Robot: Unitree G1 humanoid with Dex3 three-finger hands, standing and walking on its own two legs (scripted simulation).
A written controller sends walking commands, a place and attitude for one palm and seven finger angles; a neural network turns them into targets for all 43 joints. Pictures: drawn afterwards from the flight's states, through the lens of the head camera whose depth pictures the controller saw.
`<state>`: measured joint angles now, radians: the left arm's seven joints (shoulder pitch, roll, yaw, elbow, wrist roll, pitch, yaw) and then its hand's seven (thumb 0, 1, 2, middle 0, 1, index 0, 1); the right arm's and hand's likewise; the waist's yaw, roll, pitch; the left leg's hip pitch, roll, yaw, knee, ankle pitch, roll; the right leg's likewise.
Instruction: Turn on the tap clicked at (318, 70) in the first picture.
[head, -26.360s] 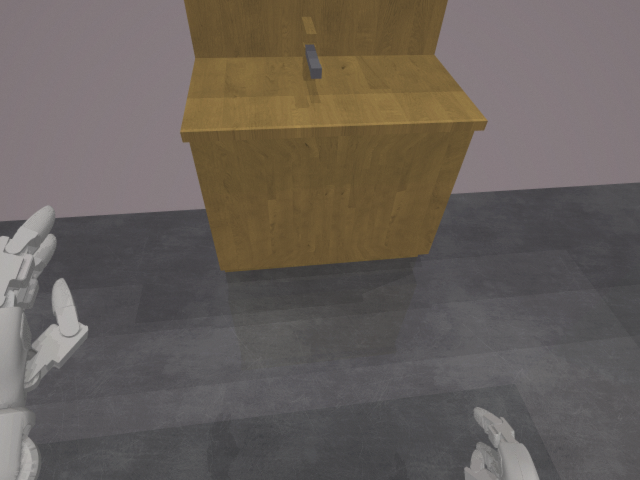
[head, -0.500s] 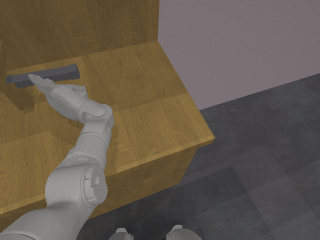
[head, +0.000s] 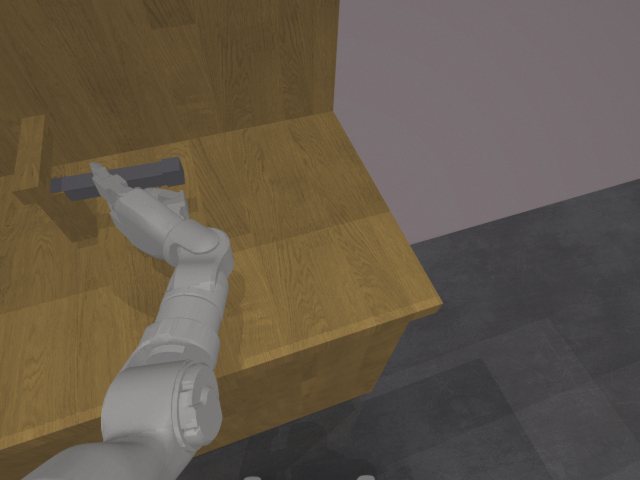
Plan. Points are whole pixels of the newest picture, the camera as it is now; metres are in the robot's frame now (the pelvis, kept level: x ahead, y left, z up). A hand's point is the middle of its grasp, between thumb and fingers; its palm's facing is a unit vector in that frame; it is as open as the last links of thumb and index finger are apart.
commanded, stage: lift the hand up off the lever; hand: left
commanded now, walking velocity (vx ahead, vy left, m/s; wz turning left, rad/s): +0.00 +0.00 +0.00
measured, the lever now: (173, 171) +0.53 +0.19 +0.06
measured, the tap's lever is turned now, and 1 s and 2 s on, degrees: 86 86 86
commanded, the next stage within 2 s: draw the hand back beside the body in 1.68 s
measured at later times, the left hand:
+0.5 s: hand (166, 198) +0.45 +0.18 +0.10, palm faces +0.79 -0.60 -0.13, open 7.8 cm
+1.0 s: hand (171, 190) +0.44 +0.16 +0.11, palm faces +0.79 -0.60 -0.15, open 7.8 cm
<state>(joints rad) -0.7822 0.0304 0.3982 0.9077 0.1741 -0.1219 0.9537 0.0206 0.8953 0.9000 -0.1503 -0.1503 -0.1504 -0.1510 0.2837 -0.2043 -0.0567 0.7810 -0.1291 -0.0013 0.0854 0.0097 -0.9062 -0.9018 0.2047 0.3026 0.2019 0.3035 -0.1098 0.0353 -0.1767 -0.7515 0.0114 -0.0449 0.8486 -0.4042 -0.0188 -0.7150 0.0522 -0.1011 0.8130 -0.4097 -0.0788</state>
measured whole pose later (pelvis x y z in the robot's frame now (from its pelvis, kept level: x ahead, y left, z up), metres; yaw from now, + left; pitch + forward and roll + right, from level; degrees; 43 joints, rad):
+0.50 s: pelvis +0.00 +0.00 +0.01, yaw +1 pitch +14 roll -1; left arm -0.74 0.00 0.35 0.82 0.14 -0.03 0.94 0.02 0.90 0.90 -0.15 -0.15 -0.15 -0.15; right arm 0.25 -0.20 -0.05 0.78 -0.11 0.01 0.07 0.01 -0.91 -0.90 0.20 0.30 0.20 0.30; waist -0.08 0.03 -0.16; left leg -0.66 0.00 -0.05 0.79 -0.38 -0.02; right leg -0.62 0.05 -0.11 0.75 -0.38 -0.07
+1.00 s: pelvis -0.02 +0.00 +0.01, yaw +1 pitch +13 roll +0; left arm -0.79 0.01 0.35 0.83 0.14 0.02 0.96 0.02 0.90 0.90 -0.15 -0.15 -0.15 -0.15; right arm 0.25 -0.20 -0.05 0.80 -0.11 0.00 0.06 0.01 -0.91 -0.90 0.20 0.30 0.20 0.30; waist -0.09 0.03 -0.15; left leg -0.63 0.01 -0.05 0.75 -0.34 -0.02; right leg -0.60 0.05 -0.10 0.72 -0.35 -0.08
